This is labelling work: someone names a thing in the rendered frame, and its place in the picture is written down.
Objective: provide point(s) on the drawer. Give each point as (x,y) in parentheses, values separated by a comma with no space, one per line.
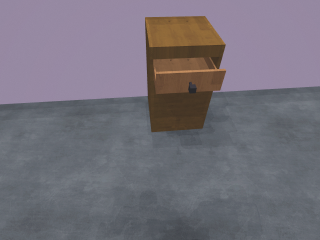
(173,75)

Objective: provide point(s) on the cabinet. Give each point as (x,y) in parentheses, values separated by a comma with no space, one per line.
(178,37)

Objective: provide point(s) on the handle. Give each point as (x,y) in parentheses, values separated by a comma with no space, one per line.
(192,88)

